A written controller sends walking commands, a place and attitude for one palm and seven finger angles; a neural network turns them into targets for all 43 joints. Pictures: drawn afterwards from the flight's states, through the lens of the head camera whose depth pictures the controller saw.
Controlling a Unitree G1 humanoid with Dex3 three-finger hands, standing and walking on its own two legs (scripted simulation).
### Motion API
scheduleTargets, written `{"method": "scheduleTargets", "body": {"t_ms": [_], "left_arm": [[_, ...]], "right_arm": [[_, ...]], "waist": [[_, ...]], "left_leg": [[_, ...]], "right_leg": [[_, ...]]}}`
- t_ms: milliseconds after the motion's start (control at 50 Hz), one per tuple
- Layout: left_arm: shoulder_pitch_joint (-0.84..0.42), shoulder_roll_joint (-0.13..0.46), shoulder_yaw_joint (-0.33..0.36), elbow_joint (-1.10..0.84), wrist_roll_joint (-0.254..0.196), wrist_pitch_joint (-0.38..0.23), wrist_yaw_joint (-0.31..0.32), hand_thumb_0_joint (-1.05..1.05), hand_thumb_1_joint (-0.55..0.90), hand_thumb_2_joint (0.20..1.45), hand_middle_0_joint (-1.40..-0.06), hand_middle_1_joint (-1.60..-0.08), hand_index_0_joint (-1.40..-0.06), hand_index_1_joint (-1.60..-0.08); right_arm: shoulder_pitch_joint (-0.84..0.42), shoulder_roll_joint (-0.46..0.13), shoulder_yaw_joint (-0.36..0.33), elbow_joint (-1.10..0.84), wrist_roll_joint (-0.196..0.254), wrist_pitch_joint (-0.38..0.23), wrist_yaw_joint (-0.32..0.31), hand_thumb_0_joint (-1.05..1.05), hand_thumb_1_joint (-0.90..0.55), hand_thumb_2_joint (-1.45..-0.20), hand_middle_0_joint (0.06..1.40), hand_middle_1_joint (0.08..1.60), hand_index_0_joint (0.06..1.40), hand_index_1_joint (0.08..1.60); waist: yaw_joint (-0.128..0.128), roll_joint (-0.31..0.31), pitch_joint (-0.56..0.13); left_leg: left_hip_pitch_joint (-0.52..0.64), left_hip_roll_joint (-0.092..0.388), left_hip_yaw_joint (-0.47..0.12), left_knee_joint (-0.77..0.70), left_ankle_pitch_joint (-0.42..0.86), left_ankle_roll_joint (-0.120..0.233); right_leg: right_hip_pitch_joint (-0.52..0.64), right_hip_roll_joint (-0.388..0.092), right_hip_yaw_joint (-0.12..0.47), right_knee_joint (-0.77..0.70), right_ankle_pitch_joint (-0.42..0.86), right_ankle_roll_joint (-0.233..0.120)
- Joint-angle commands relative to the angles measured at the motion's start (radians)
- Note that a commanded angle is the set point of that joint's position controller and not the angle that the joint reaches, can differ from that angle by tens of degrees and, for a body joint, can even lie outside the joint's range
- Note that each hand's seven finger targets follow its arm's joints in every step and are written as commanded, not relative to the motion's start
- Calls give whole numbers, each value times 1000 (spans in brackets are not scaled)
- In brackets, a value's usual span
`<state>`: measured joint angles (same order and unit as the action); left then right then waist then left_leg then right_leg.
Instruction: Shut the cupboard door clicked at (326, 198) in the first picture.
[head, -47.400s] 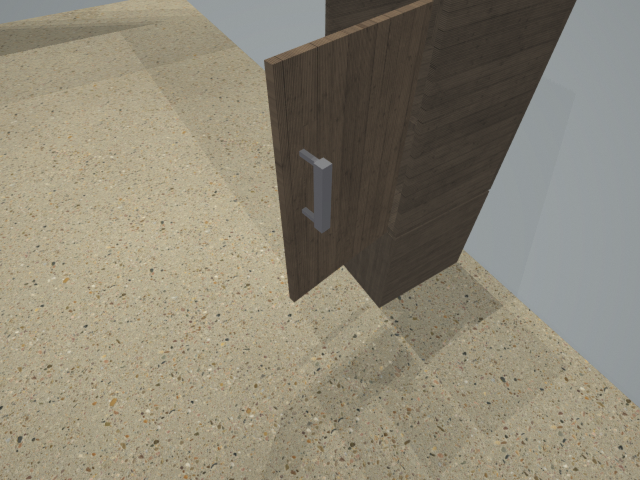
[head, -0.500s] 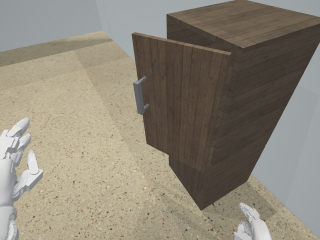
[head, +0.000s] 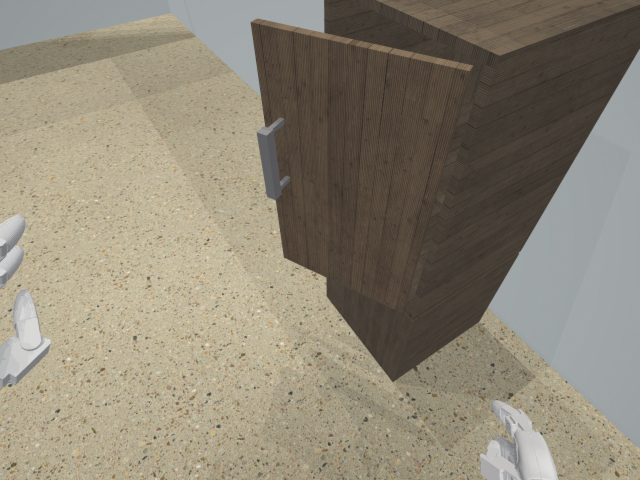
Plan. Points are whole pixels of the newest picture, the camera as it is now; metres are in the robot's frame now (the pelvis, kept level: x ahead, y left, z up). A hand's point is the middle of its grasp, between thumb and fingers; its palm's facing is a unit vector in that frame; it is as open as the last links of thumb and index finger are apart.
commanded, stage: step back with the hand held close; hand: left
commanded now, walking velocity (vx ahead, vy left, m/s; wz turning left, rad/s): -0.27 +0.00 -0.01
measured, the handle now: (276, 159) +0.66 +0.14 +0.02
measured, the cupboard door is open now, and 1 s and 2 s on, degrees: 27 27 27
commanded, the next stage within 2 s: stop stepping back and stand still in 0.96 s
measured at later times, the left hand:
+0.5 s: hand out of the picture +0.10 +0.26 +0.17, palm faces +0.50 -0.76 -0.42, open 7.4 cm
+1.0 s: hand out of the picture +0.00 +0.28 +0.18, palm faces +0.51 -0.75 -0.43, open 7.4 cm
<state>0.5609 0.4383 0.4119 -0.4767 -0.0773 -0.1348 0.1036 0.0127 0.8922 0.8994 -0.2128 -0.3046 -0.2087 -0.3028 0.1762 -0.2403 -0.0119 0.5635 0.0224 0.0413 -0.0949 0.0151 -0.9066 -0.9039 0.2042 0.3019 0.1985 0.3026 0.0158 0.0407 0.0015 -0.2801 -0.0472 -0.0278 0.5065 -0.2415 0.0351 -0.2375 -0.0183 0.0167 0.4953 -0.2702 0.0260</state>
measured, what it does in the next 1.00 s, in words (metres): walks backwards: right foot, then left foot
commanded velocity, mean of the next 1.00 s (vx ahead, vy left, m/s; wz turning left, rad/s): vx -0.35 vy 0.00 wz -0.06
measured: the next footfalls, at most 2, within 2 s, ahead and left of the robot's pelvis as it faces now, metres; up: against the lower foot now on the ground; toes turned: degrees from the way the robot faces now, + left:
right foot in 0.74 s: -0.10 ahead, -0.13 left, +0.00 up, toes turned +10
left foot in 0.96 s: -0.06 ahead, +0.10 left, +0.00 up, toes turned +7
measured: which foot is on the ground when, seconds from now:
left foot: down 0.00-0.84, up 0.86-0.94, down 0.96-1.00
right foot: down 0.00-0.62, up 0.64-0.72, down 0.74-1.00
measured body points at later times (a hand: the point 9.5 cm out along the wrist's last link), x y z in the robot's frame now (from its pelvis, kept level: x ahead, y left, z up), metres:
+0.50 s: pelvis -0.09 -0.01 -0.01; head -0.09 +0.00 +0.44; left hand +0.07 +0.30 +0.19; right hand +0.08 -0.25 -0.09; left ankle +0.01 +0.10 -0.73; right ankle -0.01 -0.14 -0.74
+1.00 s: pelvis -0.16 +0.01 -0.01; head -0.17 +0.03 +0.44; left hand -0.04 +0.32 +0.20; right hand +0.04 -0.21 -0.08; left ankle -0.10 +0.10 -0.74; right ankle -0.14 -0.14 -0.74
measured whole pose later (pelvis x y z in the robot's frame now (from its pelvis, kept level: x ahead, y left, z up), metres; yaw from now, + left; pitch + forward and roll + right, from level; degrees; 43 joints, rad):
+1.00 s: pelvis -0.16 +0.01 -0.01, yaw +6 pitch +2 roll -2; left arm 0.55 0.44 0.42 -0.55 -0.04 -0.27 0.14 0.01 0.89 0.90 -0.21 -0.31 -0.21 -0.30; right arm 0.18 -0.20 -0.01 0.65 0.00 -0.06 -0.09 0.02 -0.90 -0.90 0.21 0.30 0.20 0.30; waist 0.02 -0.02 -0.06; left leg -0.44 0.00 0.03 0.61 -0.22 0.03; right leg -0.33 0.03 0.06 0.59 -0.29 0.03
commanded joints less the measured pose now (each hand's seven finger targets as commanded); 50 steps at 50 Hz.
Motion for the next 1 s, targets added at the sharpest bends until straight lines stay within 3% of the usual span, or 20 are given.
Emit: {"method": "scheduleTargets", "body": {"t_ms": [0, 160, 180, 220, 320, 400, 460, 540, 600, 640, 680, 740, 760, 780, 800, 820, 860, 880, 920, 980], "left_arm": [[5, 168, 151, -155, -9, -59, 36, 0, 900, 900, -200, -300, -200, -300], [-40, 154, 141, -163, 17, -105, 45, 0, 900, 900, -200, -300, -200, -300], [-55, 186, 169, -180, 27, -113, 46, 0, 900, 900, -200, -300, -200, -300], [-71, 160, 150, -201, 35, -130, 48, 0, 900, 900, -200, -300, -200, -300], [-114, 163, 151, -228, 49, -158, 58, 0, 900, 900, -200, -300, -200, -300], [-112, 156, 133, -217, 40, -166, 70, 0, 900, 900, -200, -300, -200, -300], [-113, 169, 127, -215, 31, -170, 88, 0, 900, 900, -200, -300, -200, -300], [-99, 181, 146, -206, 26, -177, 95, 0, 900, 900, -200, -300, -200, -300], [-90, 174, 181, -199, 45, -194, 88, 0, 900, 900, -200, -300, -200, -300], [-111, 186, 195, -226, 41, -202, 76, 0, 900, 900, -200, -300, -200, -300], [-70, 204, 215, -230, 40, -205, 64, 0, 900, 900, -200, -300, -200, -300], [-13, 185, 207, -235, 31, -206, 50, 0, 900, 900, -200, -300, -200, -300], [-11, 200, 213, -249, 17, -212, 50, 0, 900, 900, -200, -300, -200, -300], [-6, 222, 223, -271, 8, -220, 56, 0, 900, 900, -200, -300, -200, -300], [-34, 197, 172, -274, 6, -221, 57, 0, 900, 900, -200, -300, -200, -300], [-57, 209, 161, -289, 9, -215, 65, 0, 900, 900, -200, -300, -200, -300], [-72, 240, 182, -286, 19, -198, 76, 0, 900, 900, -200, -300, -200, -300], [-94, 237, 175, -278, 19, -187, 77, 0, 900, 900, -200, -300, -200, -300], [-132, 215, 154, -245, 27, -172, 76, 0, 900, 900, -200, -300, -200, -300], [-204, 202, 138, -185, 31, -174, 60, 0, 900, 900, -200, -300, -200, -300]], "right_arm": [[-91, -109, -39, -175, -1, -44, -3, 0, -900, -900, 200, 300, 200, 300], [-93, -128, -37, -180, -1, -68, -4, 0, -900, -900, 200, 300, 200, 300], [-98, -136, -38, -178, -3, -75, -4, 0, -900, -900, 200, 300, 200, 300], [-87, -131, -36, -182, -4, -87, -6, 0, -900, -900, 200, 300, 200, 300], [-64, -126, -37, -168, -16, -120, -6, 0, -900, -900, 200, 300, 200, 300], [-35, -103, -36, -138, -20, -140, 3, 0, -900, -900, 200, 300, 200, 300], [-28, -103, -35, -111, -21, -140, 8, 0, -900, -900, 200, 300, 200, 300], [-45, -112, -34, -115, -15, -143, 1, 0, -900, -900, 200, 300, 200, 300], [-71, -135, -38, -131, -11, -161, -8, 0, -900, -900, 200, 300, 200, 300], [-64, -125, -47, -122, -19, -167, -6, 0, -900, -900, 200, 300, 200, 300], [-70, -127, -54, -126, -22, -182, 2, 0, -900, -900, 200, 300, 200, 300], [-88, -120, -52, -123, -23, -185, 14, 0, -900, -900, 200, 300, 200, 300], [-81, -102, -47, -114, -25, -187, 19, 0, -900, -900, 200, 300, 200, 300], [-51, -80, -46, -92, -28, -188, 25, 0, -900, -900, 200, 300, 200, 300], [-52, -56, -36, -82, -20, -189, 26, 0, -900, -900, 200, 300, 200, 300], [-45, -64, -46, -71, -11, -188, 24, 0, -900, -900, 200, 300, 200, 300], [-66, -59, -45, -80, -20, -170, 13, 0, -900, -900, 200, 300, 200, 300], [-67, -60, -43, -75, -25, -164, 8, 0, -900, -900, 200, 300, 200, 300], [-76, -58, -33, -73, -27, -153, -3, 0, -900, -900, 200, 300, 200, 300], [-87, -102, -46, -75, -13, -156, -19, 0, -900, -900, 200, 300, 200, 300]], "waist": [[-5, 16, -173], [-11, 63, -90], [-10, 67, -86], [-13, 86, -82], [-18, 73, -67], [-25, -33, -53], [-32, -85, -60], [-33, 0, -52], [-17, 180, -70], [-10, 177, -104], [-8, 147, -138], [-11, 158, -88], [-17, 113, -72], [-28, 42, -116], [-34, -73, -177], [-36, -162, -238], [-32, -185, -234], [-39, -153, -204], [-43, -117, -112], [-35, 42, -74]], "left_leg": [[2, 139, -65, -91, 413, -5], [-349, 159, -125, -220, -239, 50], [-392, 159, -142, -235, -298, 56], [-434, 163, -145, -234, -364, 64], [-437, 140, -117, -147, -395, 57], [-233, 76, -52, 35, -272, 3], [-104, 53, -14, 136, -160, -22], [-191, 108, -89, -44, -245, 3], [-541, 259, -265, -323, -541, 79], [-525, 297, -279, -312, -459, 94], [-458, 287, -240, -260, -410, 88], [-456, 240, -140, -195, -443, 52], [-352, 201, -103, -127, -345, 21], [-168, 143, -30, -5, -173, -18], [-17, 101, 41, 106, -40, -54], [58, 82, 56, 208, 26, -60], [17, 79, 47, 268, -9, -61], [9, 73, 43, 263, -10, -61], [7, 90, 34, 128, 83, -55], [-23, 202, -33, -106, 411, -21]], "right_leg": [[102, -29, -19, 28, 348, -19], [211, 1, 6, 60, 114, -8], [238, 10, 9, 65, 99, -7], [244, 16, 10, 89, 61, -6], [168, -8, 58, 43, -44, -23], [-98, -106, 146, -131, -244, -78], [-235, -164, 150, -188, -226, -104], [-173, -59, 46, -94, -234, -48], [182, 82, -17, 239, -91, -4], [206, 97, -12, 303, -19, -6], [191, 98, 7, 259, -8, -11], [136, 67, 45, 140, -97, -46], [16, 16, 109, 26, -100, -78], [-112, -77, 215, -71, 17, -113], [-193, -151, 258, -111, 147, -121], [-204, -198, 283, -112, 283, -115], [-173, -231, 296, -102, 422, -124], [-193, -230, 308, -103, 454, -128], [-208, -166, 221, -68, 441, -94], [-110, 37, 75, 65, 339, -6]]}}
